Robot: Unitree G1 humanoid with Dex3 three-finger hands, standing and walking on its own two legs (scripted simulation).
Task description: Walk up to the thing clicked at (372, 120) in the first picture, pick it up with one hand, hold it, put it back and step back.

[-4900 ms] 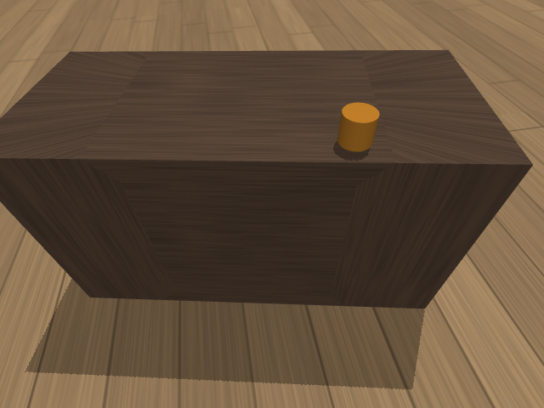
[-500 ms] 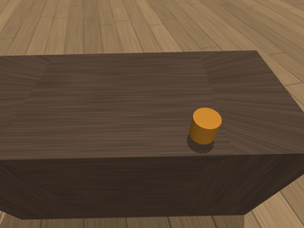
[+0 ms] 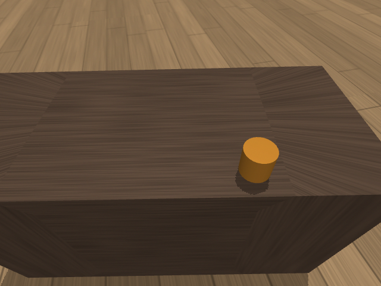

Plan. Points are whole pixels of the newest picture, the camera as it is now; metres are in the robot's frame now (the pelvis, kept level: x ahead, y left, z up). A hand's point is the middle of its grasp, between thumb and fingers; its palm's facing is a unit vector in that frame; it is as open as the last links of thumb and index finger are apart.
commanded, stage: stand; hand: right
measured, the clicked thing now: (257, 160) +0.42 -0.14 +0.01
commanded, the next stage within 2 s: rise first in 0.66 s
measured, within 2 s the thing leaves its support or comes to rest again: neither
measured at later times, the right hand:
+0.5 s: hand out of the picture +0.07 -0.25 -0.16, palm faces -0.02 +0.94 -0.34, open 7.4 cm
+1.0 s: hand out of the picture +0.16 -0.24 -0.13, palm faces +0.17 +0.94 -0.31, open 11.0 cm
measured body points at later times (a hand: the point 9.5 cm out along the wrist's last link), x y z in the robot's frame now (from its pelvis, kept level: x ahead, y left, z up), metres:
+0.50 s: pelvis +0.00 +0.00 +0.00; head +0.02 +0.01 +0.45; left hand +0.06 +0.30 -0.14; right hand +0.07 -0.30 -0.13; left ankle +0.03 +0.13 -0.75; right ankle -0.05 -0.13 -0.75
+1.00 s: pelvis -0.02 +0.00 -0.01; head +0.02 +0.01 +0.44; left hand +0.14 +0.29 -0.12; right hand +0.15 -0.29 -0.11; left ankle +0.03 +0.13 -0.75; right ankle -0.05 -0.13 -0.75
